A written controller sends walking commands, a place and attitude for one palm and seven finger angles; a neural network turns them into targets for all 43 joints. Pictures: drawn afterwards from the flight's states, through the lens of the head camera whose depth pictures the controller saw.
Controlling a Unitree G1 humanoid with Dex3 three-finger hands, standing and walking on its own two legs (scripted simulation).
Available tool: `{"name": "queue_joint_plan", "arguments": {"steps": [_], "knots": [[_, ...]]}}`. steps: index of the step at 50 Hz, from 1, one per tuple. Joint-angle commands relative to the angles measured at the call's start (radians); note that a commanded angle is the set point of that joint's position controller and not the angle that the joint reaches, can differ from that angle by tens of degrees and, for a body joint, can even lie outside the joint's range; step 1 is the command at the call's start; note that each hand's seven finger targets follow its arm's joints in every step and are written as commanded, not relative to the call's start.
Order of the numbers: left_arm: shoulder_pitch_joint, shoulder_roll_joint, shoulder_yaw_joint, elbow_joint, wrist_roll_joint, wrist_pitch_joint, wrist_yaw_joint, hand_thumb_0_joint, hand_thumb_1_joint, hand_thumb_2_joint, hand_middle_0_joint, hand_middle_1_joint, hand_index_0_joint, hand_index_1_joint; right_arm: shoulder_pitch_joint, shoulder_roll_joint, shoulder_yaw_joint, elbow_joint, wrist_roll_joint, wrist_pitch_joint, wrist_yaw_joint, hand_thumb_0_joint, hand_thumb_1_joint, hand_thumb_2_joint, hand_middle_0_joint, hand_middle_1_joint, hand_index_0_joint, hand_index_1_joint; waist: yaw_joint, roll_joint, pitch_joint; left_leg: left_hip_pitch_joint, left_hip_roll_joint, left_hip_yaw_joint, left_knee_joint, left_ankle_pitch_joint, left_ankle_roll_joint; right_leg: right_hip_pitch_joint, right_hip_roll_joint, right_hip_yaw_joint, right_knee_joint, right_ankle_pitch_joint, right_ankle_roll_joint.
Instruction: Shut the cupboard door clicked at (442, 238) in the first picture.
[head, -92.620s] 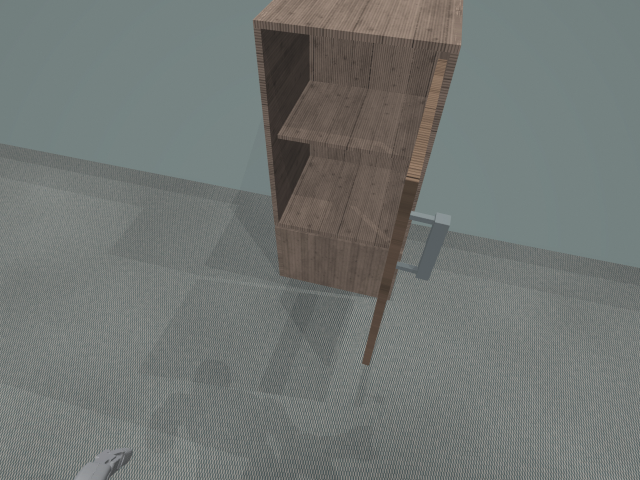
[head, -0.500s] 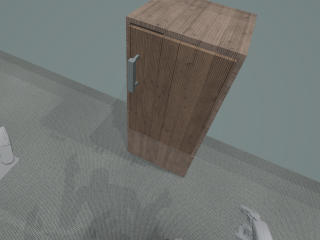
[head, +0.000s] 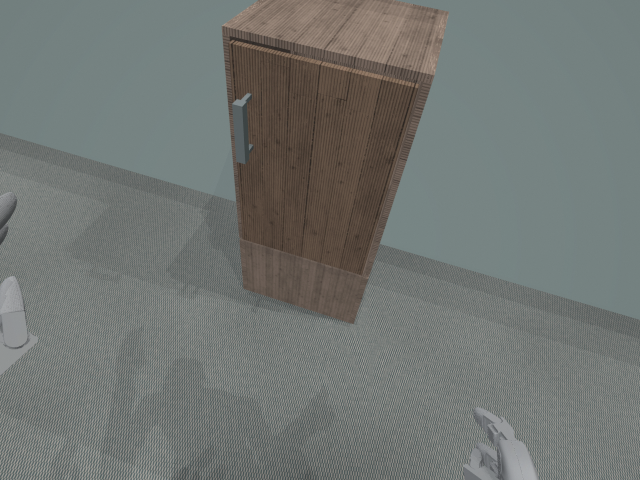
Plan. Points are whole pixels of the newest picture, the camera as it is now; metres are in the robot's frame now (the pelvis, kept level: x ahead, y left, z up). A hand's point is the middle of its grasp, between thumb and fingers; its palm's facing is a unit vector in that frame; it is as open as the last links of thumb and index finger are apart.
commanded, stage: stop stepping back and stand still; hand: left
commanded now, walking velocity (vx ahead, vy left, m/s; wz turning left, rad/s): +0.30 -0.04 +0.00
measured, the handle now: (245, 128) +0.83 +0.18 -0.03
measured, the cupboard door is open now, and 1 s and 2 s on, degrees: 0 0 0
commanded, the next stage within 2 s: let the arm hang, fingers relaxed in 1.08 s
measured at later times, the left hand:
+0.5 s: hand out of the picture +0.12 +0.26 +0.18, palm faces +0.46 -0.77 -0.45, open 7.5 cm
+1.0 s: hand out of the picture +0.15 +0.30 +0.18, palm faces +0.43 -0.78 -0.45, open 7.5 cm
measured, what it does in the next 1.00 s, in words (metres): steps on the spot: left foot, then right foot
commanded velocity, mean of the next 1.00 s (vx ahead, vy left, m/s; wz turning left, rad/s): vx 0.10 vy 0.00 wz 0.00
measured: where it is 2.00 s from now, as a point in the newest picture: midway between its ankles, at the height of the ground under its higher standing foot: outside the picture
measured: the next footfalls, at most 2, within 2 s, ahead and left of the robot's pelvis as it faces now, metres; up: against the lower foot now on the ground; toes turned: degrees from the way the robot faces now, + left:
left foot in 0.02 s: +0.04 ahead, +0.12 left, +0.00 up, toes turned +0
right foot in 0.28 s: -0.05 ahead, -0.08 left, +0.00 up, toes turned +2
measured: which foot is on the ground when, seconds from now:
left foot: up 0.00-0.00, down 0.02-0.32, up 0.34-0.60, down 0.62-1.00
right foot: down 0.00-0.06, up 0.08-0.26, down 0.28-1.00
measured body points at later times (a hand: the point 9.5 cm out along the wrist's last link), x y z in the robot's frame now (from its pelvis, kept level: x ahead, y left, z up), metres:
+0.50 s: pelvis -0.07 -0.01 +0.01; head -0.09 +0.00 +0.46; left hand +0.09 +0.29 +0.21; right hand +0.07 -0.24 -0.08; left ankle -0.04 +0.12 -0.69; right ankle -0.09 -0.09 -0.73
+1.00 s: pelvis -0.05 +0.04 +0.01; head -0.04 +0.05 +0.46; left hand +0.12 +0.34 +0.20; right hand +0.13 -0.17 -0.07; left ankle -0.02 +0.13 -0.73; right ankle -0.09 -0.09 -0.73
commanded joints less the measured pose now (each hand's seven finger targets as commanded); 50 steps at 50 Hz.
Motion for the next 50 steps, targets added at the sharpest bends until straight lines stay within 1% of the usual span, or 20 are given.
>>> {"name": "queue_joint_plan", "arguments": {"steps": [1, 2, 4, 7, 9, 12, 14, 16, 17, 18, 21, 27, 29, 32, 33, 35, 37, 41, 45, 50], "knots": [[-0.072, 0.111, 0.13, -0.225, -0.017, -0.059, 0.055, 0.0, 0.9, 0.9, -0.2, -0.3, -0.2, -0.3, -0.044, -0.152, -0.039, -0.136, 0.0, -0.095, -0.042, 0.0, -0.9, -0.9, 0.2, 0.3, 0.2, 0.3, 0.044, 0.299, -0.08, 0.045, 0.202, -0.238, -0.405, -0.016, 0.094, 0.117, -0.008, 0.006, 0.085, -0.19, 0.025], [-0.083, 0.118, 0.145, -0.188, -0.011, -0.053, 0.059, 0.0, 0.9, 0.9, -0.2, -0.3, -0.2, -0.3, -0.033, -0.148, -0.045, -0.13, 0.008, -0.114, -0.043, 0.0, -0.9, -0.9, 0.2, 0.3, 0.2, 0.3, 0.048, 0.223, -0.063, 0.006, 0.226, -0.243, -0.416, -0.07, 0.108, 0.149, 0.005, -0.01, 0.1, -0.172, 0.034], [-0.135, 0.11, 0.14, -0.132, -0.005, -0.046, 0.048, 0.0, 0.9, 0.9, -0.2, -0.3, -0.2, -0.3, -0.055, -0.154, -0.038, -0.103, -0.001, -0.132, -0.048, 0.0, -0.9, -0.9, 0.2, 0.3, 0.2, 0.3, 0.035, 0.337, -0.019, -0.115, 0.211, -0.231, -0.49, -0.319, 0.095, 0.199, -0.001, -0.026, 0.147, -0.146, 0.039], [-0.245, 0.003, 0.01, -0.075, 0.037, -0.034, 0.045, 0.0, 0.9, 0.9, -0.2, -0.3, -0.2, -0.3, -0.043, -0.158, -0.038, -0.083, -0.001, -0.147, -0.036, 0.0, -0.9, -0.9, 0.2, 0.3, 0.2, 0.3, 0.021, 0.313, 0.115, -0.234, 0.21, -0.226, -0.499, -0.465, 0.104, 0.241, 0.021, -0.058, 0.157, -0.152, 0.035], [-0.326, 0.007, -0.023, -0.066, 0.052, -0.023, 0.041, 0.0, 0.9, 0.9, -0.2, -0.3, -0.2, -0.3, -0.052, -0.162, -0.039, -0.078, -0.002, -0.156, -0.03, 0.0, -0.9, -0.9, 0.2, 0.3, 0.2, 0.3, 0.026, 0.295, 0.157, -0.224, 0.197, -0.204, -0.494, -0.494, 0.1, 0.237, 0.043, -0.097, 0.094, -0.202, 0.023], [-0.337, 0.019, -0.033, -0.06, 0.046, -0.02, 0.041, 0.0, 0.9, 0.9, -0.2, -0.3, -0.2, -0.3, -0.058, -0.15, -0.033, -0.071, -0.011, -0.154, -0.02, 0.0, -0.9, -0.9, 0.2, 0.3, 0.2, 0.3, 0.027, 0.25, 0.143, -0.094, 0.151, -0.15, -0.389, -0.31, 0.079, 0.212, 0.01, -0.075, -0.072, -0.226, -0.023], [-0.311, 0.078, 0.027, -0.085, 0.037, -0.031, 0.041, 0.0, 0.9, 0.9, -0.2, -0.3, -0.2, -0.3, -0.047, -0.146, -0.038, -0.062, -0.02, -0.15, -0.013, 0.0, -0.9, -0.9, 0.2, 0.3, 0.2, 0.3, 0.026, 0.19, 0.076, -0.034, 0.097, -0.085, -0.246, -0.151, 0.063, 0.204, -0.064, 0.038, -0.148, -0.213, -0.074], [-0.268, 0.097, 0.064, -0.09, 0.013, -0.043, 0.041, 0.0, 0.9, 0.9, -0.2, -0.3, -0.2, -0.3, -0.054, -0.123, -0.039, -0.071, -0.017, -0.138, -0.003, 0.0, -0.9, -0.9, 0.2, 0.3, 0.2, 0.3, 0.04, 0.022, -0.03, -0.054, 0.026, 0.019, 0.01, -0.026, 0.035, 0.232, -0.221, 0.287, -0.232, -0.305, -0.144], [-0.227, 0.098, 0.071, -0.075, 0.005, -0.035, 0.043, 0.0, 0.9, 0.9, -0.2, -0.3, -0.2, -0.3, -0.064, -0.12, -0.048, -0.078, -0.001, -0.126, 0.003, 0.0, -0.9, -0.9, 0.2, 0.3, 0.2, 0.3, 0.061, -0.11, -0.01, -0.173, -0.002, 0.024, 0.159, -0.014, 0.025, 0.283, -0.292, 0.424, -0.289, -0.324, -0.164], [-0.196, 0.104, 0.089, -0.078, 0.0, -0.044, 0.043, 0.0, 0.9, 0.9, -0.2, -0.3, -0.2, -0.3, -0.065, -0.126, -0.052, -0.083, 0.0, -0.118, 0.007, 0.0, -0.9, -0.9, 0.2, 0.3, 0.2, 0.3, 0.06, -0.098, 0.001, -0.26, -0.003, 0.005, 0.27, -0.026, 0.016, 0.333, -0.322, 0.428, -0.29, -0.226, -0.18], [-0.153, 0.118, 0.119, -0.079, -0.001, -0.07, 0.041, 0.0, 0.9, 0.9, -0.2, -0.3, -0.2, -0.3, -0.057, -0.113, -0.04, -0.08, -0.001, -0.106, 0.009, 0.0, -0.9, -0.9, 0.2, 0.3, 0.2, 0.3, 0.043, 0.005, 0.007, -0.315, 0.043, -0.02, 0.294, 0.008, 0.011, 0.361, -0.326, 0.319, -0.23, -0.037, -0.227], [-0.192, 0.06, 0.051, 0.022, -0.002, -0.062, 0.042, 0.0, 0.9, 0.9, -0.2, -0.3, -0.2, -0.3, -0.064, -0.108, -0.036, -0.073, -0.005, -0.115, -0.014, 0.0, -0.9, -0.9, 0.2, 0.3, 0.2, 0.3, 0.052, -0.022, 0.078, 0.032, 0.014, 0.096, -0.031, 0.098, 0.036, 0.095, -0.238, 0.188, -0.241, -0.224, -0.146], [-0.213, 0.044, 0.027, 0.001, -0.007, -0.059, 0.042, 0.0, 0.9, 0.9, -0.2, -0.3, -0.2, -0.3, -0.058, -0.127, -0.047, -0.074, 0.001, -0.127, -0.021, 0.0, -0.9, -0.9, 0.2, 0.3, 0.2, 0.3, 0.049, 0.032, 0.066, 0.163, 0.016, 0.092, -0.158, 0.127, 0.045, 0.064, -0.196, 0.146, -0.185, -0.216, -0.102], [-0.222, 0.059, 0.038, -0.059, -0.006, -0.06, 0.042, 0.0, 0.9, 0.9, -0.2, -0.3, -0.2, -0.3, -0.057, -0.165, -0.06, -0.091, 0.008, -0.125, -0.024, 0.0, -0.9, -0.9, 0.2, 0.3, 0.2, 0.3, 0.053, 0.138, -0.014, 0.292, 0.153, -0.095, -0.228, 0.265, 0.112, 0.05, -0.075, 0.055, 0.012, -0.036, 0.012], [-0.229, 0.072, 0.05, -0.067, -0.005, -0.06, 0.043, 0.0, 0.9, 0.9, -0.2, -0.3, -0.2, -0.3, -0.066, -0.166, -0.058, -0.097, 0.015, -0.124, -0.024, 0.0, -0.9, -0.9, 0.2, 0.3, 0.2, 0.3, 0.058, 0.116, -0.032, 0.284, 0.179, -0.118, -0.217, 0.357, 0.121, 0.075, -0.055, 0.037, 0.026, 0.027, 0.033], [-0.235, 0.068, 0.048, -0.07, -0.001, -0.06, 0.034, 0.0, 0.9, 0.9, -0.2, -0.3, -0.2, -0.3, -0.074, -0.143, -0.04, -0.089, 0.008, -0.128, -0.027, 0.0, -0.9, -0.9, 0.2, 0.3, 0.2, 0.3, 0.048, 0.181, -0.005, 0.167, 0.18, -0.132, -0.282, 0.263, 0.112, 0.143, -0.046, -0.002, 0.015, -0.036, 0.022], [-0.265, 0.077, 0.055, -0.095, 0.006, -0.064, 0.035, 0.0, 0.9, 0.9, -0.2, -0.3, -0.2, -0.3, -0.082, -0.142, -0.036, -0.088, 0.008, -0.135, -0.025, 0.0, -0.9, -0.9, 0.2, 0.3, 0.2, 0.3, 0.05, 0.151, 0.01, 0.111, 0.156, -0.093, -0.269, 0.249, 0.094, 0.198, -0.054, 0.008, -0.035, 0.002, 0.012], [-0.192, 0.08, 0.073, -0.113, -0.004, -0.074, 0.035, 0.0, 0.9, 0.9, -0.2, -0.3, -0.2, -0.3, -0.076, -0.13, -0.035, -0.098, 0.007, -0.139, -0.011, 0.0, -0.9, -0.9, 0.2, 0.3, 0.2, 0.3, 0.046, 0.145, -0.055, 0.142, 0.09, -0.016, -0.199, 0.307, 0.05, 0.233, -0.091, 0.068, -0.075, 0.118, -0.018], [-0.095, 0.079, 0.096, -0.1, -0.016, -0.065, 0.031, 0.0, 0.9, 0.9, -0.2, -0.3, -0.2, -0.3, -0.073, -0.121, -0.027, -0.111, 0.007, -0.127, -0.005, 0.0, -0.9, -0.9, 0.2, 0.3, 0.2, 0.3, 0.048, 0.192, -0.089, 0.155, 0.102, -0.015, -0.223, 0.378, 0.04, 0.256, -0.069, 0.033, -0.061, 0.15, -0.013], [-0.093, 0.064, 0.086, -0.054, -0.027, -0.047, 0.025, 0.0, 0.9, 0.9, -0.2, -0.3, -0.2, -0.3, -0.071, -0.122, -0.025, -0.114, 0.009, -0.111, -0.01, 0.0, -0.9, -0.9, 0.2, 0.3, 0.2, 0.3, 0.043, 0.134, -0.081, 0.167, 0.11, -0.011, -0.239, 0.4, 0.034, 0.246, -0.058, 0.017, -0.078, 0.169, -0.001]]}}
